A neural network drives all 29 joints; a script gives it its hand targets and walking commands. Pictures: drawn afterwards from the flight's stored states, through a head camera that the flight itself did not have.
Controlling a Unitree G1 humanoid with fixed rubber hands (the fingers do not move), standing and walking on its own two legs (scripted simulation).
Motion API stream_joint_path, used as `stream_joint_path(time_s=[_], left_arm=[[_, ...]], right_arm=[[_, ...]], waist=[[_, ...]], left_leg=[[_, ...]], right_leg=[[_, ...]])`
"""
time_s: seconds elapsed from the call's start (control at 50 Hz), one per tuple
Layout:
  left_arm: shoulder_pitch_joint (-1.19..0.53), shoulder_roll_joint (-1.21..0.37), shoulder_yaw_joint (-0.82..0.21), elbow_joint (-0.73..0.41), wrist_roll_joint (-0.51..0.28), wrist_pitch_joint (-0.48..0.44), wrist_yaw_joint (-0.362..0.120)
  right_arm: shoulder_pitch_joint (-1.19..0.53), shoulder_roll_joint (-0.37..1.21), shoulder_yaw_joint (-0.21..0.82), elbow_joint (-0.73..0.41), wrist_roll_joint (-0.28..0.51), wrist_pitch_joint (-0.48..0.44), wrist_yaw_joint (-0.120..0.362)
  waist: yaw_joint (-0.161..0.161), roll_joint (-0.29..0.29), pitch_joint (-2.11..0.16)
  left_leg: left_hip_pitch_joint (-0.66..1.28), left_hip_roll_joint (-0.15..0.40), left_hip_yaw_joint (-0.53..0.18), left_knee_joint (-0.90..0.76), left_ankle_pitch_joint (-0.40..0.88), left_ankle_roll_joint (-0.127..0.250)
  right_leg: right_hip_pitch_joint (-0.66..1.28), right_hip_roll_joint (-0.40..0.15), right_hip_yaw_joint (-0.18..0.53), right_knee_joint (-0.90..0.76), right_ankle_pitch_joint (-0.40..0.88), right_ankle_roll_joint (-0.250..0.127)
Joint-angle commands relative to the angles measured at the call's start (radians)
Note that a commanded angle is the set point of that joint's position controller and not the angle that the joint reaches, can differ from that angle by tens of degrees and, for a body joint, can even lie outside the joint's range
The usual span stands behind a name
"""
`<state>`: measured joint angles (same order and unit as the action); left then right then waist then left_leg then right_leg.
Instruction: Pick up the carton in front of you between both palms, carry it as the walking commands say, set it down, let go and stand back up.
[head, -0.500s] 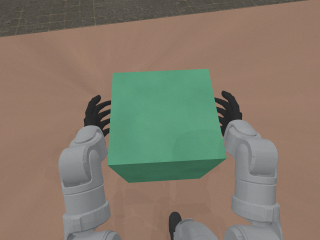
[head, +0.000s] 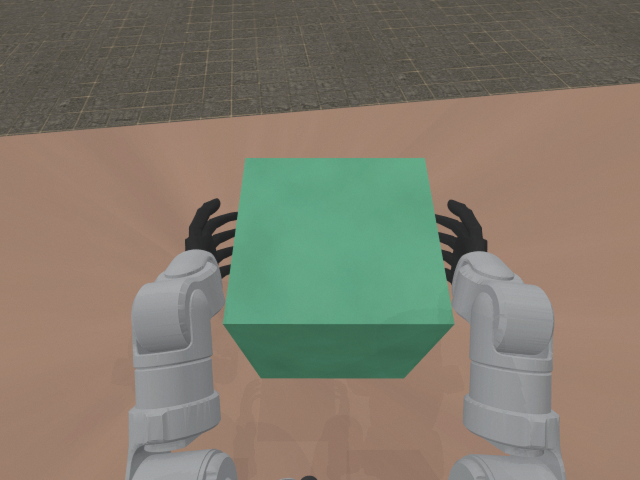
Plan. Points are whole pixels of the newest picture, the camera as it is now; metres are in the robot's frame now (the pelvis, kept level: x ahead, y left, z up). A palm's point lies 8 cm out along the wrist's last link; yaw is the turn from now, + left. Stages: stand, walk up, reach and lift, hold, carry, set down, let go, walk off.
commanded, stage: carry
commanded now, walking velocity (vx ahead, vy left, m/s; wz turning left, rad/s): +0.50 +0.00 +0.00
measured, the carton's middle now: (333, 280) +0.36 +0.02 +0.05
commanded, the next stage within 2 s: none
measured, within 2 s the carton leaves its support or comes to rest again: neither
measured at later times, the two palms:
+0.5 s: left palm (260, 123) +0.64 +0.15 +0.10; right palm (439, 124) +0.64 -0.15 +0.10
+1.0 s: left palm (261, 56) +0.94 +0.18 +0.08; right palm (395, 56) +0.95 -0.12 +0.08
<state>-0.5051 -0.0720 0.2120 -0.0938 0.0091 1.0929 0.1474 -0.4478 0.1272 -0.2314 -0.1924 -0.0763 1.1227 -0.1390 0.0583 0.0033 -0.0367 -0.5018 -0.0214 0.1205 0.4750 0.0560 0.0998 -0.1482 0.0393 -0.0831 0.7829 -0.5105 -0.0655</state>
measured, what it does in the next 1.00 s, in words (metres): goes down: right foot, then left foot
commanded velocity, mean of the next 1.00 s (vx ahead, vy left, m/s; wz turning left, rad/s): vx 0.50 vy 0.00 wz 0.00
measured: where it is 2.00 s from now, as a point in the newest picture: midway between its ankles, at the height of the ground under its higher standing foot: (327, 234)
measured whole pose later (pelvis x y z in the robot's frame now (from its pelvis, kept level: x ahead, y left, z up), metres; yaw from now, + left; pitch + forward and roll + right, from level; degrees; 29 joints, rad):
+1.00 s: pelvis +0.61 +0.02 -0.04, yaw +0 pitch +5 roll -1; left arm -0.49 -0.08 0.20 -0.07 0.02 1.08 0.15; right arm -0.43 0.11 -0.23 -0.18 -0.07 1.13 -0.14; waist 0.08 0.02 -0.07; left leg -0.50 -0.01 0.11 0.43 0.13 0.08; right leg -0.11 0.07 -0.07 0.66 -0.50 -0.08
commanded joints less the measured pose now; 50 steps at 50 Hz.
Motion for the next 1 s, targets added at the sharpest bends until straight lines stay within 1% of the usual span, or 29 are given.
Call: stream_joint_path(time_s=[0.0,0.02,0.04,0.06,0.08,0.1,0.14,0.24,0.3,0.36,0.4,0.44,0.46,0.48,0.5,0.52,0.54,0.56,0.58,0.6,0.64,0.7,0.74,0.82,0.9,0.92,0.94,0.96,0.98], left_arm=[[-0.502,-0.840,-0.693,-0.008,-0.274,0.031,-0.129],[-0.534,-0.847,-0.692,-0.029,-0.274,0.028,-0.122],[-0.581,-0.886,-0.687,-0.042,-0.276,0.022,-0.119],[-0.602,-0.919,-0.681,-0.063,-0.271,0.012,-0.118],[-0.600,-0.938,-0.675,-0.073,-0.260,0.000,-0.118],[-0.603,-0.949,-0.676,-0.081,-0.250,-0.011,-0.117],[-0.590,-0.953,-0.682,-0.092,-0.228,-0.031,-0.112],[-0.519,-0.893,-0.700,-0.143,-0.200,-0.053,-0.090],[-0.514,-0.844,-0.707,-0.184,-0.203,-0.042,-0.084],[-0.481,-0.795,-0.700,-0.177,-0.196,-0.017,-0.083],[-0.467,-0.763,-0.683,-0.159,-0.190,0.001,-0.085],[-0.439,-0.731,-0.654,-0.122,-0.179,0.016,-0.086],[-0.435,-0.718,-0.638,-0.109,-0.174,0.022,-0.087],[-0.412,-0.702,-0.616,-0.082,-0.168,0.029,-0.089],[-0.458,-0.677,-0.596,-0.054,-0.163,0.034,-0.082],[-0.418,-0.708,-0.604,-0.018,-0.183,0.036,-0.082],[-0.443,-0.750,-0.614,-0.035,-0.206,0.032,-0.090],[-0.513,-0.810,-0.640,-0.061,-0.240,0.026,-0.103],[-0.578,-0.866,-0.673,-0.075,-0.276,0.019,-0.116],[-0.640,-0.909,-0.703,-0.090,-0.306,0.005,-0.127],[-0.701,-0.958,-0.735,-0.115,-0.342,-0.018,-0.143],[-0.678,-0.965,-0.748,-0.117,-0.356,-0.035,-0.149],[-0.653,-0.946,-0.748,-0.127,-0.354,-0.039,-0.147],[-0.604,-0.892,-0.739,-0.144,-0.348,-0.033,-0.134],[-0.525,-0.842,-0.709,-0.090,-0.311,-0.011,-0.126],[-0.517,-0.837,-0.703,-0.075,-0.301,-0.007,-0.126],[-0.512,-0.833,-0.699,-0.060,-0.293,-0.002,-0.126],[-0.514,-0.829,-0.695,-0.048,-0.289,0.002,-0.126],[-0.529,-0.820,-0.689,-0.036,-0.280,0.005,-0.126]], right_arm=[[-0.490,0.654,0.620,0.067,0.208,0.000,0.084],[-0.483,0.700,0.631,0.073,0.232,-0.004,0.088],[-0.540,0.755,0.654,0.037,0.260,-0.013,0.097],[-0.610,0.815,0.692,-0.001,0.303,-0.022,0.109],[-0.675,0.867,0.726,-0.029,0.342,-0.033,0.120],[-0.723,0.903,0.754,-0.050,0.374,-0.046,0.128],[-0.747,0.925,0.788,-0.071,0.409,-0.067,0.135],[-0.662,0.872,0.793,-0.093,0.414,-0.085,0.131],[-0.630,0.821,0.786,-0.113,0.409,-0.077,0.125],[-0.575,0.770,0.763,-0.086,0.385,-0.055,0.119],[-0.555,0.744,0.747,-0.054,0.367,-0.041,0.115],[-0.550,0.727,0.731,-0.022,0.349,-0.024,0.111],[-0.552,0.719,0.722,-0.007,0.339,-0.017,0.108],[-0.573,0.707,0.707,0.004,0.328,-0.009,0.103],[-0.577,0.730,0.696,0.038,0.321,0.002,0.098],[-0.562,0.704,0.674,0.041,0.309,0.008,0.090],[-0.593,0.737,0.668,0.033,0.305,0.008,0.086],[-0.618,0.776,0.658,0.030,0.294,0.003,0.085],[-0.630,0.799,0.651,0.034,0.279,-0.004,0.086],[-0.636,0.822,0.648,0.041,0.270,-0.013,0.089],[-0.651,0.855,0.664,0.032,0.269,-0.035,0.092],[-0.632,0.854,0.682,0.014,0.262,-0.058,0.083],[-0.619,0.838,0.693,-0.011,0.262,-0.065,0.076],[-0.608,0.786,0.706,-0.061,0.269,-0.057,0.065],[-0.564,0.731,0.687,-0.038,0.250,-0.026,0.070],[-0.552,0.719,0.675,-0.026,0.242,-0.019,0.073],[-0.540,0.703,0.657,-0.007,0.232,-0.013,0.074],[-0.519,0.689,0.639,0.019,0.219,-0.010,0.075],[-0.501,0.673,0.621,0.041,0.205,-0.007,0.076]], waist=[[-0.117,0.300,-0.603],[-0.133,0.239,-0.561],[-0.136,0.148,-0.503],[-0.121,0.059,-0.458],[-0.107,0.038,-0.442],[-0.098,0.040,-0.444],[-0.091,0.062,-0.454],[-0.131,0.103,-0.456],[-0.148,0.108,-0.417],[-0.168,0.109,-0.375],[-0.149,0.123,-0.357],[-0.077,0.128,-0.400],[-0.033,0.079,-0.434],[-0.015,-0.039,-0.486],[-0.010,-0.259,-0.569],[0.024,-0.237,-0.590],[0.022,-0.182,-0.510],[0.010,-0.083,-0.453],[-0.006,-0.036,-0.407],[-0.021,-0.036,-0.403],[-0.026,-0.058,-0.410],[-0.007,-0.087,-0.417],[0.011,-0.089,-0.422],[0.036,-0.098,-0.406],[0.070,-0.114,-0.356],[0.054,-0.124,-0.354],[0.021,-0.130,-0.372],[-0.033,-0.111,-0.406],[-0.068,-0.043,-0.450]], left_leg=[[0.880,0.441,-0.630,0.064,0.299,0.225],[0.847,0.405,-0.686,-0.009,0.039,0.223],[0.763,0.354,-0.619,-0.032,-0.025,0.192],[0.676,0.329,-0.549,-0.043,0.043,0.165],[0.613,0.313,-0.500,-0.057,0.077,0.149],[0.565,0.299,-0.462,-0.069,0.064,0.132],[0.546,0.281,-0.406,-0.075,0.092,0.123],[0.688,0.246,-0.303,-0.025,0.396,0.105],[0.696,0.193,-0.234,-0.011,0.490,0.078],[0.702,0.145,-0.171,0.007,0.496,0.061],[0.653,0.144,-0.142,0.032,0.492,0.044],[0.587,0.137,-0.091,0.207,0.513,-0.001],[0.468,0.115,-0.062,0.368,0.365,-0.022],[0.232,0.082,-0.054,0.566,-0.045,-0.038],[-0.135,-0.056,-0.087,0.867,-0.652,-0.090],[-0.254,-0.056,-0.144,0.981,-0.644,-0.067],[-0.300,-0.011,-0.162,0.962,-0.586,-0.045],[-0.287,0.012,-0.161,0.902,-0.521,-0.042],[-0.261,0.035,-0.157,0.837,-0.484,-0.046],[-0.217,0.053,-0.160,0.783,-0.462,-0.052],[-0.177,0.063,-0.137,0.690,-0.435,-0.067],[-0.249,0.073,-0.111,0.554,-0.350,-0.082],[-0.281,0.068,-0.096,0.469,-0.259,-0.086],[-0.256,0.029,-0.048,0.276,-0.084,-0.069],[-0.148,-0.011,-0.006,0.020,0.072,-0.037],[-0.058,-0.020,-0.002,-0.037,0.090,-0.020],[0.070,-0.033,0.016,-0.066,0.099,-0.009],[0.240,-0.034,0.037,-0.114,0.131,-0.007],[0.458,0.057,-0.040,-0.054,0.186,-0.004]], right_leg=[[-0.502,0.055,0.069,0.598,-0.090,0.040],[-0.619,0.015,0.111,0.650,-0.050,0.019],[-0.642,-0.019,0.118,0.625,0.013,0.012],[-0.628,-0.049,0.114,0.573,0.065,0.020],[-0.603,-0.067,0.114,0.513,0.099,0.024],[-0.566,-0.077,0.114,0.465,0.113,0.028],[-0.552,-0.083,0.093,0.386,0.126,0.040],[-0.667,-0.076,0.044,0.183,0.276,0.042],[-0.633,-0.047,0.004,0.004,0.427,0.030],[-0.543,-0.002,-0.052,-0.205,0.559,0.015],[-0.391,0.015,-0.059,-0.326,0.644,-0.012],[-0.150,0.026,-0.074,-0.395,0.680,-0.033],[0.027,-0.012,-0.049,-0.387,0.677,-0.035],[0.250,-0.186,0.139,-0.261,0.897,-0.045],[0.542,-0.442,0.526,-0.193,1.026,-0.240],[0.523,-0.443,0.663,-0.292,0.653,-0.299],[0.426,-0.377,0.618,-0.341,0.513,-0.261],[0.321,-0.348,0.545,-0.363,0.526,-0.226],[0.224,-0.332,0.477,-0.377,0.576,-0.201],[0.153,-0.316,0.438,-0.395,0.555,-0.184],[0.100,-0.294,0.374,-0.414,0.559,-0.176],[0.177,-0.277,0.307,-0.388,0.741,-0.174],[0.238,-0.260,0.269,-0.360,0.871,-0.154],[0.305,-0.195,0.190,-0.317,0.990,-0.121],[0.335,-0.164,0.138,-0.267,0.953,-0.101],[0.305,-0.162,0.123,-0.230,0.978,-0.084],[0.269,-0.160,0.105,-0.157,1.031,-0.066],[0.200,-0.144,0.062,-0.032,1.023,-0.035],[0.024,-0.113,0.046,0.145,0.783,-0.007]])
